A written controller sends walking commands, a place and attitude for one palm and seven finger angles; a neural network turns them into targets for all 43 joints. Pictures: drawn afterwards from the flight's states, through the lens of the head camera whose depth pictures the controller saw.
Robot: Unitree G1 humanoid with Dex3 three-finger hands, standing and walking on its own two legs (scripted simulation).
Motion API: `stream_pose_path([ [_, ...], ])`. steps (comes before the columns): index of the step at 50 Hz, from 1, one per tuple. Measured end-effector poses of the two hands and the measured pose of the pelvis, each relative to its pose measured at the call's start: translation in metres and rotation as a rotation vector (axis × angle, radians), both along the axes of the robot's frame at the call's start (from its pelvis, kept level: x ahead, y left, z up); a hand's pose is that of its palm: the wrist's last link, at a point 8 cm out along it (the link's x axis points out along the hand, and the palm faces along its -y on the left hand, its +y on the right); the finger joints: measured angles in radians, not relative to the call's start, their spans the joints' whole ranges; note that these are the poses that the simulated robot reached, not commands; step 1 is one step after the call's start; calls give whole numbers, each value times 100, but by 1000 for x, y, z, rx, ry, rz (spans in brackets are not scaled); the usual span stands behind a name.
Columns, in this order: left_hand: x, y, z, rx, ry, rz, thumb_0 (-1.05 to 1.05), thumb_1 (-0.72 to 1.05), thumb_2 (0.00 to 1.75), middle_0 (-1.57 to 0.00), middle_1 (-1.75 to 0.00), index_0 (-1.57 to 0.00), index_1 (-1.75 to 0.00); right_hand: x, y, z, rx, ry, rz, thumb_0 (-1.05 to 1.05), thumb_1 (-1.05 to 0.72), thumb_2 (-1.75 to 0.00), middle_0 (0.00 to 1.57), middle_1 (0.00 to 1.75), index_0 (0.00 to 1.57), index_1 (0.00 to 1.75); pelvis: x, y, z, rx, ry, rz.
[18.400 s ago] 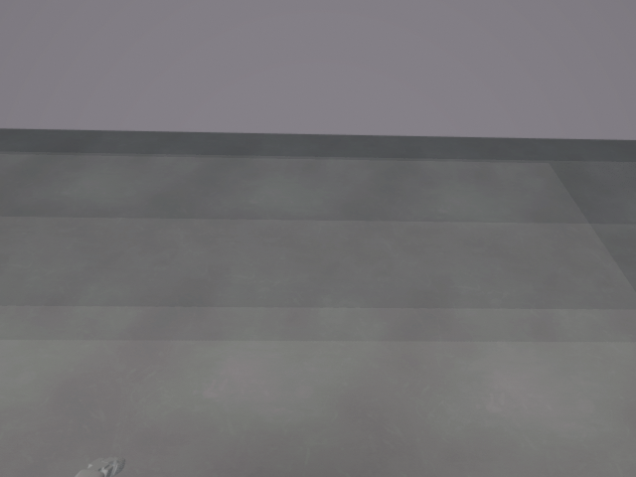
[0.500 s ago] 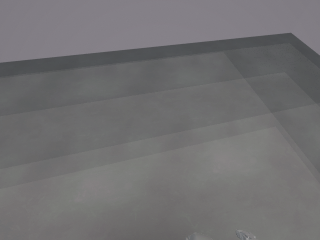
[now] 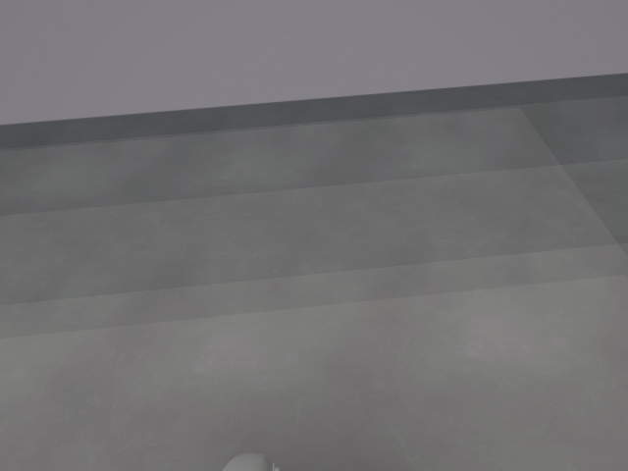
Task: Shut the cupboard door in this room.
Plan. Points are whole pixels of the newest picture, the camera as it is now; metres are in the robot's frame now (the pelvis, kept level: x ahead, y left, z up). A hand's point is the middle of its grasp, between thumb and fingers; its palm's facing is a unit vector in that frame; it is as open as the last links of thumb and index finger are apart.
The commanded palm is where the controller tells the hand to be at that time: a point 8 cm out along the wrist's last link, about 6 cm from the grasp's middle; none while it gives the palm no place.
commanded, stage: turn or walk to find it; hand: left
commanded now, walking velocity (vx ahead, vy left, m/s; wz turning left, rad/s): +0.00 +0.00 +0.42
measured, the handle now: out of the picture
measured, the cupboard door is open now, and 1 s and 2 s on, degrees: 96 96 96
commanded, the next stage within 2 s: stand and wait in 0.72 s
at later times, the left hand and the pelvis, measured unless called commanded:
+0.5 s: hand out of the picture +0.02 +0.27 -0.17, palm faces +0.22 -0.94 -0.25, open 7.4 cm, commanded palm none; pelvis -0.02 +0.04 +0.00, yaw +11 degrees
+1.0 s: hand out of the picture -0.08 +0.17 -0.16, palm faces +0.34 -0.91 -0.23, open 7.3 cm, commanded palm none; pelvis -0.03 -0.01 +0.00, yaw +17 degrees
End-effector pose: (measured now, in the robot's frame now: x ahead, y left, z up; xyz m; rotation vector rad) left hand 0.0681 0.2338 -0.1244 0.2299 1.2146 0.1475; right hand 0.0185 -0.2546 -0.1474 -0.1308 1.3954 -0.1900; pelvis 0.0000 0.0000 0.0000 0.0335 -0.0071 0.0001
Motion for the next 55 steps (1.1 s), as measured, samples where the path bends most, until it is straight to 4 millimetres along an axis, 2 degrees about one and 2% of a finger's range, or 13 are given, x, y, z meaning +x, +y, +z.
stream_pose_path([
  [4,-33,21,-13,-15,51,72,0,90,90,-20,-30,-21,-30,29,15,5,-24,-42,73,0,-91,-90,19,30,20,30,-3,12,-4,-13,3,37],
  [8,-66,51,-34,-30,102,152,0,90,90,-20,-30,-21,-30,63,37,9,-61,-129,153,0,-91,-90,19,30,20,30,-6,32,-15,-36,4,78],
  [11,-83,68,-37,-24,151,189,0,90,90,-20,-30,-20,-30,80,53,20,-73,-185,191,0,-91,-90,19,30,20,30,-8,41,-12,-40,0,86],
  [15,-87,80,-27,-26,139,222,1,90,90,-20,-29,-20,-30,88,69,31,-75,-204,231,0,-90,-90,20,30,20,30,-10,48,-2,-57,2,118],
  [20,-78,85,-16,-19,76,237,1,91,90,-19,-29,-20,-30,89,78,34,-54,-206,255,0,-90,-90,20,30,21,30,-12,50,4,-56,3,151],
  [26,-59,74,-8,-5,3,239,1,91,90,-19,-29,-20,-30,74,70,23,-24,-168,255,0,-90,-90,20,30,21,30,-17,40,3,-44,1,197],
  [31,-45,51,0,13,-64,242,0,90,90,-19,-29,-20,-30,57,48,5,2,-106,257,0,-90,-90,20,30,21,30,-20,20,-3,-28,8,244],
  [34,-48,35,2,36,-98,251,0,90,90,-20,-30,-20,-30,52,31,-9,20,-77,261,0,-90,-90,20,30,21,30,-22,5,-9,-19,7,271],
  [39,-78,11,12,40,-77,315,0,90,90,-20,-30,-21,-30,55,15,-8,25,-43,301,0,-90,-90,20,30,20,30,-25,-8,-2,3,-9,324],
  [44,-115,-8,9,19,-4,361,0,90,90,-20,-30,-21,-30,61,11,-3,21,-43,336,0,-91,-90,19,30,20,30,-26,-14,3,11,-11,335],
  [50,-167,-21,-7,-42,125,401,0,91,90,-20,-30,-21,-30,67,26,3,3,-76,357,0,-91,-90,19,30,20,30,-33,-10,2,-10,4,291],
  [55,-203,-19,-27,-99,228,414,0,91,90,-20,-30,-21,-30,65,45,9,-23,-151,341,0,-91,-90,19,30,20,30,-47,-1,-5,-25,0,244],
])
